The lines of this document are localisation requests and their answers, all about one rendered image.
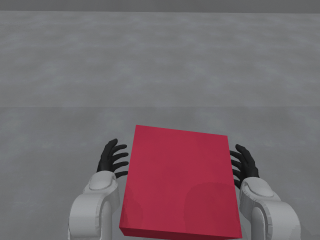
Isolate right robot hand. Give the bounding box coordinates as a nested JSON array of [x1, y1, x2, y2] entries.
[[229, 144, 260, 189]]

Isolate left robot forearm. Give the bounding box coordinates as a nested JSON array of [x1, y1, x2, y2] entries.
[[67, 170, 120, 240]]

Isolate carton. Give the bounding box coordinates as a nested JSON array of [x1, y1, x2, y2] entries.
[[119, 125, 243, 240]]

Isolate left robot hand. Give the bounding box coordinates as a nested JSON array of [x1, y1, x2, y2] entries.
[[96, 138, 129, 178]]

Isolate right robot forearm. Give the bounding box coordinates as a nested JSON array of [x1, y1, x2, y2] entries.
[[239, 177, 301, 240]]

